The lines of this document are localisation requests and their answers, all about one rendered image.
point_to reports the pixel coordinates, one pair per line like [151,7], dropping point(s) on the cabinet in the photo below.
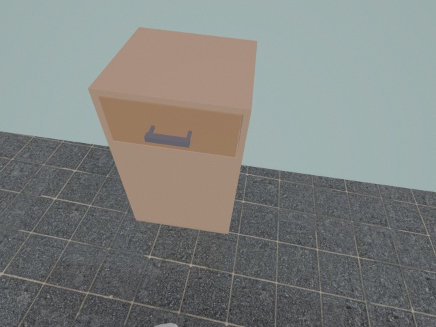
[170,186]

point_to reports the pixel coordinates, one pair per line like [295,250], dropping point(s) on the drawer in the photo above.
[212,132]

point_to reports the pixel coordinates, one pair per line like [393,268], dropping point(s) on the handle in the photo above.
[166,139]

